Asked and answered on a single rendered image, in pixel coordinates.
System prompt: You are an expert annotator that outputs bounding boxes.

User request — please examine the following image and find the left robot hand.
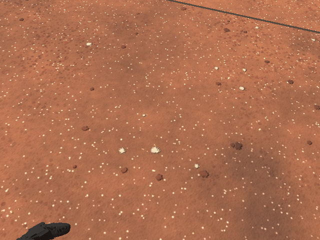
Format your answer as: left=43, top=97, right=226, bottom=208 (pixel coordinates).
left=16, top=222, right=71, bottom=240

